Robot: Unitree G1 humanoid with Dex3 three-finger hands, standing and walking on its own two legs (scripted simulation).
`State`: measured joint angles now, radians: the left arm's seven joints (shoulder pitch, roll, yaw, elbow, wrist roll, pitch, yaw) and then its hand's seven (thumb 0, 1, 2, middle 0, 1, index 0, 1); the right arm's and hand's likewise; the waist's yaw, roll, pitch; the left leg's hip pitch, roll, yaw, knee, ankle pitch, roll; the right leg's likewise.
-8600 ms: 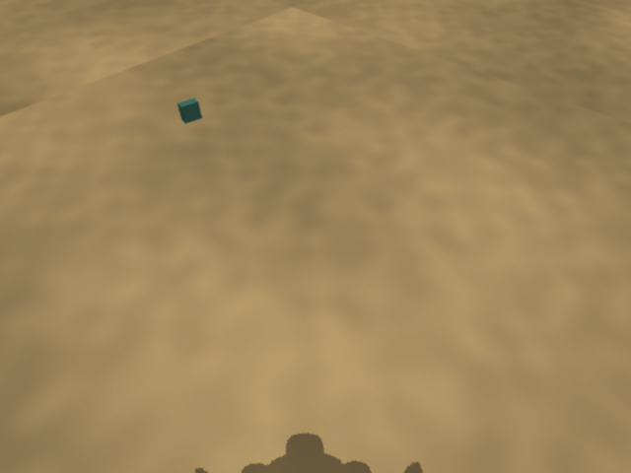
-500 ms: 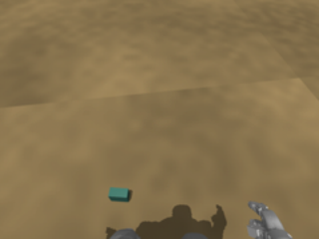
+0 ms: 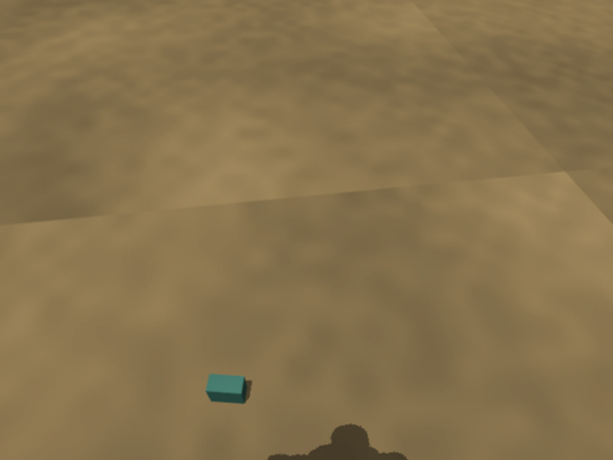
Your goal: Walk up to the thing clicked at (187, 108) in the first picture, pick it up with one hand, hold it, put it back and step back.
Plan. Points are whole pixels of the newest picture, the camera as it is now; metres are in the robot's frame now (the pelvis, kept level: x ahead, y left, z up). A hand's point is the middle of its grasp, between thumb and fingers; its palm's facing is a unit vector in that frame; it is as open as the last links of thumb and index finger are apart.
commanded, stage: walk up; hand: left
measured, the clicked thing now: (227, 389) +0.41 +0.22 -0.71
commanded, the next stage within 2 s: stand in 1.54 s
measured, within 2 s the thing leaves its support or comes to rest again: neither
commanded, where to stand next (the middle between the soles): +0.05 +0.00 m, yaw -3 degrees
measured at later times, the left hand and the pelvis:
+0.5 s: hand out of the picture +0.11 +0.25 -0.15, palm faces -0.05 -0.90 -0.43, open 7.4 cm; pelvis -0.02 -0.01 -0.02, yaw -2 degrees
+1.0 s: hand out of the picture +0.01 +0.26 -0.16, palm faces -0.05 -0.93 -0.36, open 7.4 cm; pelvis -0.07 +0.00 -0.01, yaw -1 degrees
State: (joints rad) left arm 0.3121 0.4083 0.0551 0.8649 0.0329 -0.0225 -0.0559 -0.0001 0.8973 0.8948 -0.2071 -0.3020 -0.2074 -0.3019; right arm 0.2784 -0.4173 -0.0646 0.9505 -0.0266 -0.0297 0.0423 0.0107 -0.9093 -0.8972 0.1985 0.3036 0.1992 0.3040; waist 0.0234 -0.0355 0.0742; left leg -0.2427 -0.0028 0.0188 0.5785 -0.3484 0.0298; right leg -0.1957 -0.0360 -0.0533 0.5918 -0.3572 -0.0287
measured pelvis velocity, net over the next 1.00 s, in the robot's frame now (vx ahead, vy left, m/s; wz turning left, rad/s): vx -0.07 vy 0.00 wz -0.02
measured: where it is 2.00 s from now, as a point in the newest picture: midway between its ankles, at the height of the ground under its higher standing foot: outside the picture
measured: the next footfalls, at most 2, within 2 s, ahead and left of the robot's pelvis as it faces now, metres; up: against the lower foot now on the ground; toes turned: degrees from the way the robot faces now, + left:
right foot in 0.36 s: +0.12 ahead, -0.14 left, +0.00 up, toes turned -3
left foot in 0.62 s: -0.02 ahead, +0.13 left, +0.00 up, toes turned -1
